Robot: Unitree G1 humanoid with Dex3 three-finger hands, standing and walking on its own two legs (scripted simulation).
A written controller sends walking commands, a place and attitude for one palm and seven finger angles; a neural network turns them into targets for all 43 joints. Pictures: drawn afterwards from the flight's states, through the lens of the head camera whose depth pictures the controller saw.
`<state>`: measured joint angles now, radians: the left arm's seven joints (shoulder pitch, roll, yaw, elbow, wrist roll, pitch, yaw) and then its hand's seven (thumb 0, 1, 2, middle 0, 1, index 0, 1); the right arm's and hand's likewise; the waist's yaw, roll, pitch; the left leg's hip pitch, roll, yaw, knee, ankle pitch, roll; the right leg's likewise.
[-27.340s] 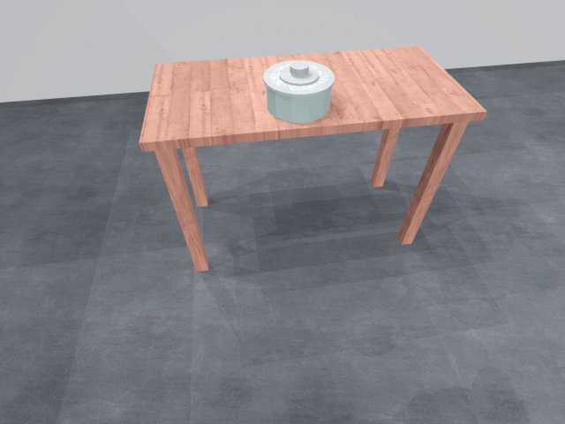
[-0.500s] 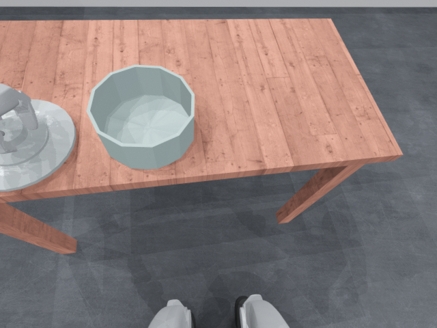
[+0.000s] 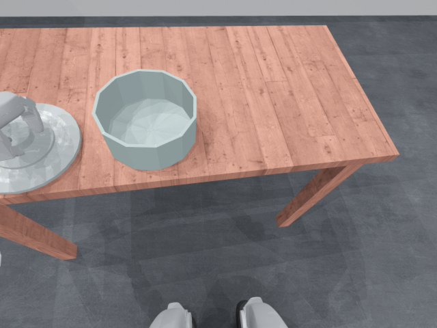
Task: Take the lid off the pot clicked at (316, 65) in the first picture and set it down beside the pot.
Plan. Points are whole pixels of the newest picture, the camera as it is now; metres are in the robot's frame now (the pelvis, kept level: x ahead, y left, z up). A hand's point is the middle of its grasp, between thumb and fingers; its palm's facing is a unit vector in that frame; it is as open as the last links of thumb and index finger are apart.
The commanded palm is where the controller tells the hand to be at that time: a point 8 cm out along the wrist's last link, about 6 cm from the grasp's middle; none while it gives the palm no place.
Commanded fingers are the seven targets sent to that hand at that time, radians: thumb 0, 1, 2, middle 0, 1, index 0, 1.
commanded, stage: open the fingers wide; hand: left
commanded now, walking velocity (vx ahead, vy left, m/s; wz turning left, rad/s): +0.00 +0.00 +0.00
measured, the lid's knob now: (16, 136) +0.47 +0.36 +0.00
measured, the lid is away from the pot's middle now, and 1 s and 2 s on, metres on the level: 0.24 0.24 0.24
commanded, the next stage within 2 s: raise the empty hand in 0.84 s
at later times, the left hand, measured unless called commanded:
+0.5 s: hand (8, 140) +0.44 +0.36 +0.03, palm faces -0.45 -0.12 -0.89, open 9.3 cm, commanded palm +0.46 +0.35 +0.07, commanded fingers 0.00 0.01 0.65 -0.35 -0.87 -0.36 -0.87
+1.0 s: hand (7, 143) +0.44 +0.36 +0.03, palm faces -0.47 -0.11 -0.88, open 11.0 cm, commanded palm +0.46 +0.35 +0.08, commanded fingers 0.00 0.00 0.62 -0.34 -0.88 -0.34 -0.88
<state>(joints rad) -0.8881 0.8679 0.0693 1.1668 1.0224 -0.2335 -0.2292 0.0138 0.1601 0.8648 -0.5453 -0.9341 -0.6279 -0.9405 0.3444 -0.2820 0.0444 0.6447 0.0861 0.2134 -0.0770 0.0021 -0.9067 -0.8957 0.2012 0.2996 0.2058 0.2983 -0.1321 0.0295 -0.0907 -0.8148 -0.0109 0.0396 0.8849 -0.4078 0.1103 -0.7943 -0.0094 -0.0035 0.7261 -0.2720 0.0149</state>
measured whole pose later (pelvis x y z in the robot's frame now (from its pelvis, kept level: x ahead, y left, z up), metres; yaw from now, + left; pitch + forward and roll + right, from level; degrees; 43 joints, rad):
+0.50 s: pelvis +0.01 +0.00 +0.00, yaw +0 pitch +19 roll -5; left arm -0.87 0.84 0.05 1.15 1.03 -0.22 -0.20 0.00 0.14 0.74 -0.52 -0.99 -0.47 -0.91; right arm 0.33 -0.28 0.03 0.63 0.08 0.22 -0.06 0.00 -0.91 -0.90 0.20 0.30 0.21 0.30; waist -0.12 0.03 -0.09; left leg -0.79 -0.02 0.04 0.87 -0.41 0.11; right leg -0.77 -0.01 0.00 0.71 -0.28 0.01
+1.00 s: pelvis +0.01 -0.01 +0.00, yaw +1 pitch +19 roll -5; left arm -0.86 0.86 0.07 1.14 1.03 -0.24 -0.22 0.00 0.01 0.63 -0.43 -0.97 -0.36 -0.87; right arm 0.33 -0.29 0.03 0.64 0.08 0.22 -0.07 0.00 -0.91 -0.90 0.20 0.30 0.21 0.30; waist -0.12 0.03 -0.08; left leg -0.80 -0.01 0.03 0.87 -0.41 0.10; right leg -0.78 -0.01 -0.01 0.72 -0.28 0.02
